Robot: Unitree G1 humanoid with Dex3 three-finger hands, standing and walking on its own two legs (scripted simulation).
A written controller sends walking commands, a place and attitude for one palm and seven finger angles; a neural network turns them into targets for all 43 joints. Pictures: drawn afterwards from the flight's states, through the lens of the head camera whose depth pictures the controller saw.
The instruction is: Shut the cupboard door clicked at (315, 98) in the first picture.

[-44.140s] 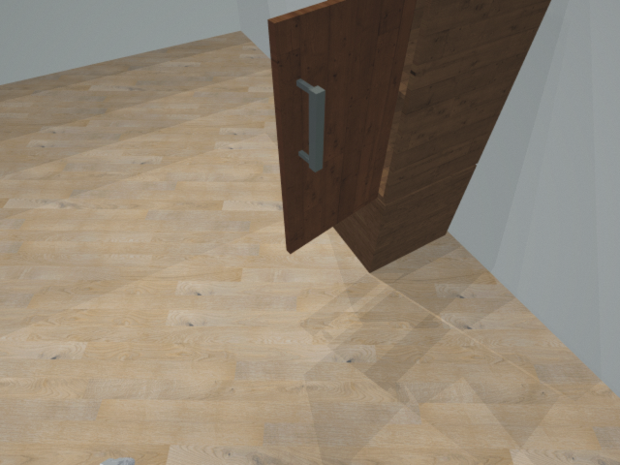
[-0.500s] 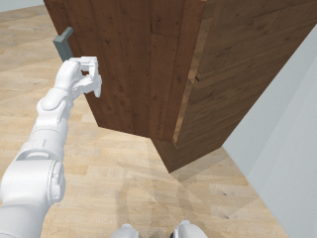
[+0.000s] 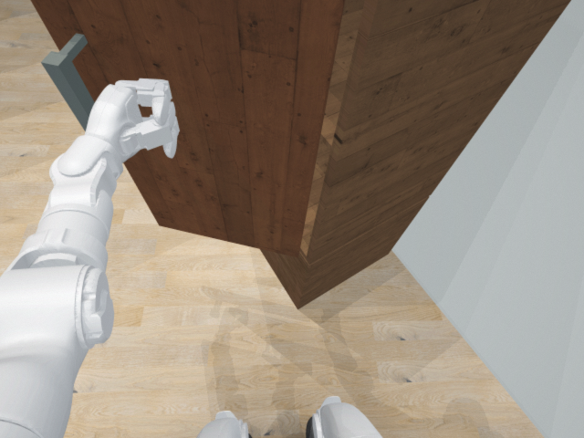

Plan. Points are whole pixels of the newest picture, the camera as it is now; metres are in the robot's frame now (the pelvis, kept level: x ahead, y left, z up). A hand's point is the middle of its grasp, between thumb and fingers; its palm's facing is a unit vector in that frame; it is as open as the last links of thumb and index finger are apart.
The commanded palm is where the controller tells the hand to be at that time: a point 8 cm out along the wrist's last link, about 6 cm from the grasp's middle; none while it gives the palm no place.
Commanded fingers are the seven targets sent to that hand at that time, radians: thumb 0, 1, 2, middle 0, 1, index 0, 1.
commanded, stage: push the door shut along its arc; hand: left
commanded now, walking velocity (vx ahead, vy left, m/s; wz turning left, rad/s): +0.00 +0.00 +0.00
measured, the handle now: (97, 106) +0.55 +0.21 +0.10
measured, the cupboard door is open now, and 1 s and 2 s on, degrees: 45 25 25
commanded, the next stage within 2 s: pull the fist back off the door in 0.40 s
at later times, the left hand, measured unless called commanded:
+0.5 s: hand (190, 112) +0.53 +0.09 +0.11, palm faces -0.40 -0.92 -0.01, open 3.5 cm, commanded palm +0.57 +0.10 +0.11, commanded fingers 0.00 0.90 0.90 -1.30 -1.50 -1.30 -1.50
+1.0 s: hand (213, 104) +0.54 +0.06 +0.11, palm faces +0.06 -1.00 +0.02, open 3.1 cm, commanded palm +0.50 +0.11 +0.11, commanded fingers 0.00 0.90 0.90 -1.30 -1.50 -1.30 -1.50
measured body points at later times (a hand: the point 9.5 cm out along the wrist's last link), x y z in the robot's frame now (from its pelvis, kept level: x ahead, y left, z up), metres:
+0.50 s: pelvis -0.01 +0.00 -0.02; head +0.13 +0.01 +0.41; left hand +0.54 +0.14 +0.11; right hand -0.01 -0.28 -0.13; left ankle +0.00 +0.09 -0.69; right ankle +0.01 -0.12 -0.69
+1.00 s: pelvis +0.00 -0.01 +0.00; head +0.11 -0.03 +0.44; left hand +0.53 +0.11 +0.11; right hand -0.06 -0.25 -0.12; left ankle +0.00 +0.09 -0.69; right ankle +0.01 -0.12 -0.69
